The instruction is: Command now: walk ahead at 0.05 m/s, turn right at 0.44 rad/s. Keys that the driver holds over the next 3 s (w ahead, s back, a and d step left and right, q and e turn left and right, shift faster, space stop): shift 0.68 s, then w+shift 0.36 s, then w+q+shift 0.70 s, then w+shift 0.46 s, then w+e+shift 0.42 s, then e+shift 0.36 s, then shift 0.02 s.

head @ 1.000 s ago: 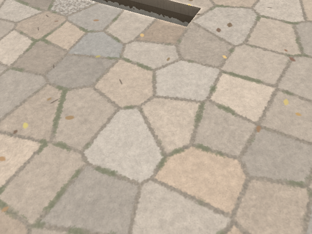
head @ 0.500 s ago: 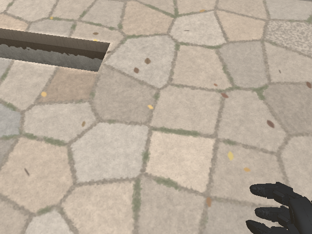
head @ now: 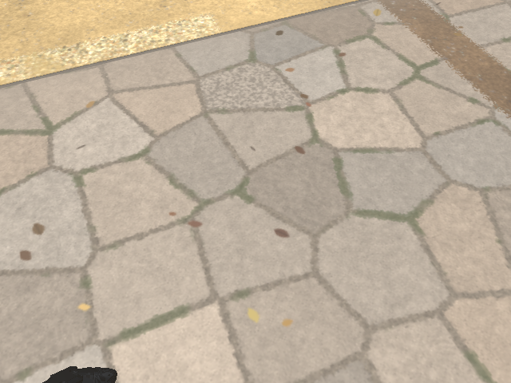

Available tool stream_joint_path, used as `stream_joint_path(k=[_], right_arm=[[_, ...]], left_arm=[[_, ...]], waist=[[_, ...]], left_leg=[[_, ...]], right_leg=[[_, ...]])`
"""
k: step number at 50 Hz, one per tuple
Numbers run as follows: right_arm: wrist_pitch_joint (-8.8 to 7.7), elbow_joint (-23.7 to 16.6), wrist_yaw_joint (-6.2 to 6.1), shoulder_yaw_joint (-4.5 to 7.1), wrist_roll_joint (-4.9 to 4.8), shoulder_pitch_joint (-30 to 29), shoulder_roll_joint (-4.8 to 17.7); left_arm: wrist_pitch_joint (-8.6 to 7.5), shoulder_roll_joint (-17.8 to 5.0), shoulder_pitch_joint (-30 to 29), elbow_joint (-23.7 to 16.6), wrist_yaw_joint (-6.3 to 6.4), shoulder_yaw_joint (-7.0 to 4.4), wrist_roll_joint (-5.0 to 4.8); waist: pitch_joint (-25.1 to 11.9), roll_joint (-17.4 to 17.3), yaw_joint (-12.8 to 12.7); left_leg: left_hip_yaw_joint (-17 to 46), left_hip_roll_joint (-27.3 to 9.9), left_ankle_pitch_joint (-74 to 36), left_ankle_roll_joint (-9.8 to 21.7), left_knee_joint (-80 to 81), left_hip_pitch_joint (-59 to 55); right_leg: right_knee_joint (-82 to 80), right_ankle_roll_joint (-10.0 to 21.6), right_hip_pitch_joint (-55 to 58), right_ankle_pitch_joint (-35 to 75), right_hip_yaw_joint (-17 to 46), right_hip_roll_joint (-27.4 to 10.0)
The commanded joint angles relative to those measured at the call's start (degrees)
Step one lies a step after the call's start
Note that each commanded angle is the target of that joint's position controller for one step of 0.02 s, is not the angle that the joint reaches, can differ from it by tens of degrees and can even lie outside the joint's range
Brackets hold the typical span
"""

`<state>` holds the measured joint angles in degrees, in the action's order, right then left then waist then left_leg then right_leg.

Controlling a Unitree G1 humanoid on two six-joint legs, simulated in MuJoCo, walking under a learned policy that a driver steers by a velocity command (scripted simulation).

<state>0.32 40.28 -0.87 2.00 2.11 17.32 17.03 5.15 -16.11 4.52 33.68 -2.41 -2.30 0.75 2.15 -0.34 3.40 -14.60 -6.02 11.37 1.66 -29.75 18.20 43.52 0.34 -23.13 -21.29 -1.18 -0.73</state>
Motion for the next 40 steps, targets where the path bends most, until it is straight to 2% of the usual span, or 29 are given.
stream_joint_path(k=[1, 2, 3, 4, 5, 6, 7, 8, 9, 10, 12, 14, 16, 17, 18, 19, 20, 21, 22, 23, 27, 34, 35, 36, 37, 38, 39, 40], right_arm=[[1.14, -2.44, 0.33, 2.65, -0.65, 0.91, 8.81], [1.45, -1.98, 0.79, 2.13, -0.32, 4.30, 5.91], [1.81, -5.83, 0.96, 0.61, -0.60, 4.13, 0.88], [3.03, -5.01, 0.31, 1.61, -0.40, -0.70, 5.04], [3.48, -4.85, 0.52, 1.55, -1.63, -0.60, 4.06], [3.33, -3.79, 0.58, 1.47, -2.11, 0.34, 3.58], [3.02, -2.77, 0.44, 1.93, -1.57, 1.28, 4.58], [2.89, -1.40, 0.47, 2.17, -0.89, 2.73, 5.18], [2.83, -0.97, 0.57, 2.11, -0.93, 2.70, 4.87], [2.79, -0.92, 0.73, 1.70, -1.25, 2.25, 3.60], [2.80, -1.32, 0.82, 0.77, -1.72, 0.12, 1.16], [2.86, -1.26, 0.49, 0.61, -1.91, -0.34, 0.99], [2.20, -0.15, 0.15, 0.24, -1.64, 2.02, -0.02], [1.32, -0.17, -0.15, 0.19, -0.71, 1.84, 1.13], [0.37, -0.91, -0.45, 0.46, 0.17, 0.53, 4.78], [0.25, -0.78, -0.07, 0.96, -1.04, -3.87, 5.98], [0.08, -1.18, 0.37, 0.25, -1.17, -6.24, 3.08], [0.01, -1.08, 0.50, 0.03, -1.25, -5.60, 2.20], [0.10, -0.64, 0.28, 0.20, -1.20, -4.71, 2.61], [-0.05, -0.07, -0.05, 0.27, -1.53, -3.56, 2.81], [-0.07, 0.99, -0.31, 0.40, -1.52, -2.91, 2.06], [-0.23, 3.64, -0.40, 0.53, -1.35, -3.69, 1.61], [-0.13, 4.63, -0.22, 0.87, -1.27, -1.87, 2.30], [0.30, 4.90, 0.07, 1.60, -1.01, -1.06, 4.32], [0.69, 5.20, 0.39, 2.19, -0.87, 0.55, 6.00], [0.71, 5.90, 0.58, 2.96, -1.12, 1.92, 7.90], [0.43, 5.92, 0.64, 3.38, -1.39, 0.65, 7.86], [-0.17, 5.91, 0.74, 3.30, -1.15, 0.24, 6.62]], left_arm=[[-2.18, -3.99, 6.00, -1.65, 0.45, -1.16, 0.11], [-2.97, -6.51, 7.20, -1.32, 1.03, -1.60, 0.67], [-3.09, -14.12, 5.31, -3.53, 1.36, -2.88, 0.71], [-3.22, -12.91, 9.84, -1.68, 2.13, -3.36, 0.72], [-3.32, -9.72, 6.77, -1.00, 2.48, -2.02, 0.90], [-3.28, -7.54, 2.70, -0.84, 2.63, -1.25, 0.70], [-3.36, -6.87, -0.02, -1.08, 2.95, -1.05, 0.54], [-3.56, -5.53, -0.22, -0.93, 3.20, -0.64, 0.33], [-3.70, -4.48, 0.67, -0.44, 3.17, -0.23, 0.20], [-3.86, -4.11, 1.36, 0.11, 3.07, -0.09, 0.16], [-4.08, -4.40, 3.28, 1.41, 2.87, -0.26, 0.32], [-3.95, -4.88, 4.56, 2.60, 2.91, -0.47, 0.58], [-3.78, -4.76, 3.15, 3.17, 3.18, -0.36, -0.11], [-4.06, -3.21, 4.24, 3.31, 3.30, 0.15, -0.18], [-4.27, -0.48, 6.53, 3.16, 3.13, 0.87, -0.28], [-3.63, -0.41, 7.37, 4.16, 2.89, 0.91, -0.23], [-3.38, -1.98, 6.65, 5.33, 2.76, 0.66, 0.47], [-3.51, -2.84, 5.94, 6.15, 2.60, 0.24, 0.53], [-3.83, -3.60, 5.82, 6.73, 2.49, -0.06, 0.31], [-4.09, -3.98, 5.96, 7.10, 2.44, -0.29, 0.53], [-4.81, -2.23, 6.79, 9.64, 3.13, 0.08, 0.22], [-4.99, -2.29, 8.52, 14.04, 3.61, -0.16, 0.12], [-4.91, -2.26, 10.53, 15.26, 3.58, -0.22, 0.18], [-4.63, -3.51, 10.77, 15.33, 3.29, -0.77, 0.76], [-4.39, -4.42, 8.31, 14.20, 2.74, -1.13, 1.28], [-4.51, -2.91, 4.74, 12.36, 1.97, -0.80, 1.15], [-4.85, -2.16, 2.27, 11.10, 1.45, -0.61, 1.08], [-5.37, -3.26, 1.92, 10.85, 1.13, -1.07, 0.95]], waist=[[-5.80, -6.69, -3.39], [-6.51, 3.40, -2.82], [-4.80, 18.93, -1.91], [-5.50, 11.22, -7.10], [-4.25, 10.91, -4.03], [-2.52, 10.59, -1.78], [-2.64, 11.61, -0.65], [-3.96, 11.41, -0.68], [-5.36, 9.51, -0.99], [-6.05, 8.13, -1.33], [-6.09, 8.16, -3.00], [-6.19, 9.25, -3.99], [-6.23, 7.20, -1.71], [-6.76, 3.96, -2.32], [-7.01, -4.25, -4.58], [-3.57, -10.36, -6.39], [-1.87, -8.40, -6.18], [-1.20, -7.44, -4.73], [-1.04, -6.90, -4.13], [-1.30, -6.29, -3.66], [-1.67, -1.51, -2.98], [-1.28, 0.48, -3.15], [-4.09, -0.61, -2.88], [-2.10, -2.60, -2.45], [1.84, -4.07, -1.24], [5.01, -8.15, -0.45], [7.44, -9.46, -0.47], [6.21, -6.97, -0.85]], left_leg=[[8.18, -9.87, -8.63, 3.49, 3.32, -1.24], [4.44, -6.24, -0.64, -0.22, -6.00, 2.73], [2.63, 3.27, 23.98, -4.83, -15.28, 16.06], [11.30, 2.68, 23.87, -4.83, -24.04, 12.37], [13.36, 3.04, 20.32, -4.68, -26.00, 10.97], [13.97, 2.98, 16.23, -4.31, -24.75, 9.20], [13.00, 3.75, 13.40, -3.92, -24.45, 8.37], [12.37, 4.48, 12.42, -3.83, -25.06, 6.58], [12.50, 4.91, 12.78, -3.67, -24.18, 5.27], [12.78, 4.87, 13.11, -3.42, -21.18, 4.09], [12.85, 5.11, 13.32, -2.65, -13.51, 1.87], [12.53, 5.95, 12.28, -2.02, -7.04, -0.96], [12.02, 6.28, 0.92, -0.97, 6.91, -9.08], [16.82, 2.43, -4.36, -0.32, 10.71, -14.16], [25.71, -5.79, -8.60, 1.44, 13.05, -15.10], [26.33, -7.73, -9.66, 4.57, 12.36, -3.41], [24.41, -5.40, -4.53, 3.57, 12.47, -1.22], [22.70, -2.72, -0.19, 1.89, 12.54, -1.36], [21.35, -1.01, 1.30, 0.97, 12.39, -2.60], [20.71, -0.43, 0.07, 0.78, 11.82, -3.88], [20.11, -0.15, 0.07, 1.43, 10.47, -6.80], [19.87, 0.47, 0.68, 1.77, 10.86, -6.81], [19.90, 1.39, 13.39, 2.40, 11.71, -8.16], [22.07, 1.12, 27.86, 3.87, 13.07, -6.84], [26.87, -1.86, 38.64, 6.11, 16.57, -6.20], [33.81, -7.39, 43.68, 9.13, 21.71, -7.06], [38.19, -11.91, 40.13, 11.18, 25.32, -5.61], [38.90, -13.07, 34.22, 11.76, 26.73, -6.02]], right_leg=[[-17.70, 1.92, 13.35, 4.13, -2.02, 3.14], [-25.86, 3.14, 17.91, 7.18, 9.48, -5.01], [-28.00, 10.28, 18.81, 25.67, 30.36, -21.41], [-25.18, 15.56, 13.53, 34.91, 25.01, -21.61], [-24.55, 15.16, 11.43, 37.17, 19.33, -17.79], [-25.40, 12.77, 8.99, 34.27, 14.56, -13.83], [-25.11, 11.16, 9.64, 34.14, 11.96, -10.86], [-23.95, 11.25, 10.51, 39.19, 10.20, -9.69], [-23.12, 11.36, 11.60, 41.49, 9.73, -9.68], [-22.48, 11.21, 12.58, 41.25, 9.53, -9.75], [-21.38, 11.05, 13.98, 37.55, 10.63, -10.05], [-20.51, 11.32, 13.97, 34.51, 12.66, -10.51], [-18.65, 8.76, 10.50, 27.54, 12.80, -8.88], [-18.19, 5.82, 6.80, 20.39, 13.16, -7.45], [-14.66, 3.17, 4.20, 12.30, 9.52, -3.17], [-17.80, 1.94, 10.86, 5.15, 5.44, 1.00], [-18.76, 1.45, 13.78, 8.00, 5.37, 0.30], [-19.01, 1.66, 13.67, 10.76, 6.39, 0.02], [-18.94, 1.69, 13.32, 13.35, 6.68, -0.49], [-19.09, 1.76, 12.75, 15.16, 7.24, -1.09], [-20.77, 1.23, 10.36, 14.29, 7.64, -1.31], [-22.18, 1.18, 11.03, 14.96, 8.34, -2.03], [-20.83, 1.78, 11.41, 3.98, 6.68, -0.14], [-18.13, 2.59, 7.58, -8.98, 4.97, 1.85], [-14.85, 3.10, 0.67, -14.56, 4.17, 2.36], [-9.27, 2.80, -4.10, -8.83, -0.14, 2.83], [-3.40, 2.56, -5.99, -0.42, -1.81, 1.04], [0.47, 2.56, -7.15, -0.11, -0.07, -0.72]])
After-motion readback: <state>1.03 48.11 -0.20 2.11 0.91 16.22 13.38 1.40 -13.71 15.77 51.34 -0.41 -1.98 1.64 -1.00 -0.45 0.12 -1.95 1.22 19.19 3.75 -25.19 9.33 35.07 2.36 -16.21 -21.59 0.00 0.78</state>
